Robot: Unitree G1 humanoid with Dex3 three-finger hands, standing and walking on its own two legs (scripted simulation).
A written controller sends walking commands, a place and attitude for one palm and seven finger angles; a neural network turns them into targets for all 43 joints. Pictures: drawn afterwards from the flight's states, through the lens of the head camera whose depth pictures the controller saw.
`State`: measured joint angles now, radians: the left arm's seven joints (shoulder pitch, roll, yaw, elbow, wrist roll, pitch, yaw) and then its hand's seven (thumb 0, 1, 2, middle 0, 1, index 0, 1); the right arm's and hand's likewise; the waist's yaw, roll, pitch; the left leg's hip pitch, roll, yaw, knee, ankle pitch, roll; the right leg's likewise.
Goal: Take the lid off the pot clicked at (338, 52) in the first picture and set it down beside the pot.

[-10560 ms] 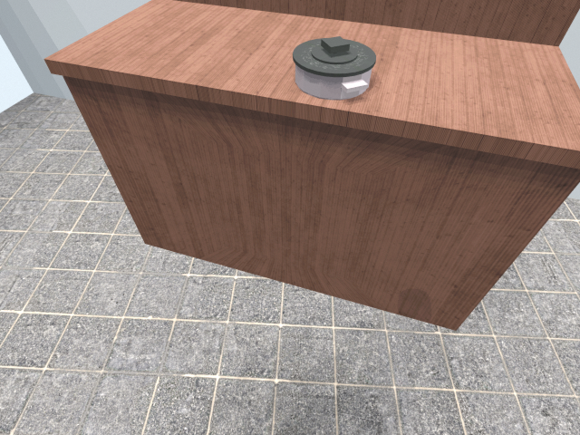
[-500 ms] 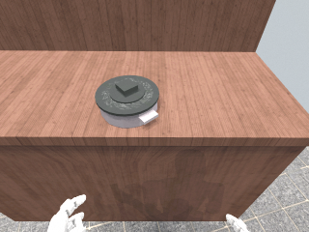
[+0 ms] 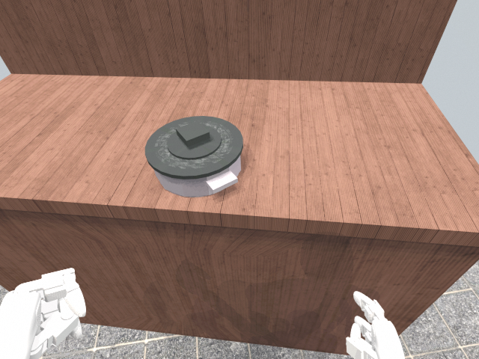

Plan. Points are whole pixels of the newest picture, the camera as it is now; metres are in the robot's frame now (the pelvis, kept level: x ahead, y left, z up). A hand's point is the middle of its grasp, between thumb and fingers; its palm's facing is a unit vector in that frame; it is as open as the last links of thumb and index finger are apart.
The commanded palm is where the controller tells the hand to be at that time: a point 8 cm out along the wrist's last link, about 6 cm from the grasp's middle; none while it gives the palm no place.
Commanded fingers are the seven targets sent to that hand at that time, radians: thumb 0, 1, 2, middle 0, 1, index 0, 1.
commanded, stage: raise the hand higher, near the body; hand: left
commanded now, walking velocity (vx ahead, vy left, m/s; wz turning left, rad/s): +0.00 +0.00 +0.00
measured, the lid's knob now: (192, 133) +0.47 +0.16 +0.15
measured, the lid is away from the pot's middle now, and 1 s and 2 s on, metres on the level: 0.00 0.00 0.00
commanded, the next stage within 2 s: reach forward and open the fingers in 0.78 s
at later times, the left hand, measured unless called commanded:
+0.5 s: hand (64, 264) +0.18 +0.25 +0.16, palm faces +0.38 -0.79 -0.49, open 3.1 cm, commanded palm +0.12 +0.28 +0.19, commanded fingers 0.00 0.90 0.90 -1.30 -1.50 -1.30 -1.50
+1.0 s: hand (44, 223) +0.20 +0.26 +0.21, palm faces +0.41 -0.47 -0.78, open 3.0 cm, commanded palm +0.15 +0.29 +0.24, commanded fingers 0.00 0.70 1.05 -1.26 -1.25 -1.26 -1.25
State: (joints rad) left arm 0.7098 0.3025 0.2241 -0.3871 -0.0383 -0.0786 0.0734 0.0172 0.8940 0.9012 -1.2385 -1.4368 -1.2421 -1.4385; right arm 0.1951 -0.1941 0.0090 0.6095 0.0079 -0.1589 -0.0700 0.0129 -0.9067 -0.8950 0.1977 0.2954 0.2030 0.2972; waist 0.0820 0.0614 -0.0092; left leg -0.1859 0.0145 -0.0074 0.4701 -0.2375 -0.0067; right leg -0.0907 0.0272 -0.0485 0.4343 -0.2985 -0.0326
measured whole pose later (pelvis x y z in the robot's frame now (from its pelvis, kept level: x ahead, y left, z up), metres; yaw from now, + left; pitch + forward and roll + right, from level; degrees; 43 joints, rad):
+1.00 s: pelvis +0.00 +0.03 +0.00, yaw -2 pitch -1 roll +0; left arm 0.45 0.50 0.33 -0.70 0.34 0.01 0.09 0.01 0.86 0.92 -1.30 -1.47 -1.30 -1.47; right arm 0.17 -0.23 0.03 0.55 -0.01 -0.03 -0.01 0.01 -0.91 -0.89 0.20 0.30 0.20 0.30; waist 0.10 0.06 -0.01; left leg -0.23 -0.02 0.04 0.50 -0.26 0.03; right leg -0.15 -0.01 -0.01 0.48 -0.31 0.01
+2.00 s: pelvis -0.06 +0.03 +0.00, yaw +0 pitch -2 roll +0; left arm -0.27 0.75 0.05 -0.17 0.71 0.13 -0.46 0.00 -0.38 1.71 -0.90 -0.10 -0.90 -0.10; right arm 0.11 -0.30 0.03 0.57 0.07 0.02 -0.01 0.01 -0.91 -0.90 0.19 0.29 0.20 0.30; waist 0.07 0.13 0.01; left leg -0.27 -0.03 0.01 0.46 -0.14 0.04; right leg -0.21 -0.02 -0.04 0.48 -0.23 0.01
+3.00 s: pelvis -0.03 +0.03 +0.00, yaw +0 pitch +0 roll +0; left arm -0.71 0.59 -0.19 0.14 0.81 0.29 -0.50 0.00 -0.38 1.68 -0.88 -0.08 -0.88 -0.09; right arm 0.10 -0.28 0.04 0.58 0.08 0.08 0.03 0.01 -0.91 -0.90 0.20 0.29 0.20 0.30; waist 0.03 0.11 0.00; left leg -0.28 -0.05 0.02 0.46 -0.18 0.04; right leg -0.23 -0.04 -0.03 0.50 -0.28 0.01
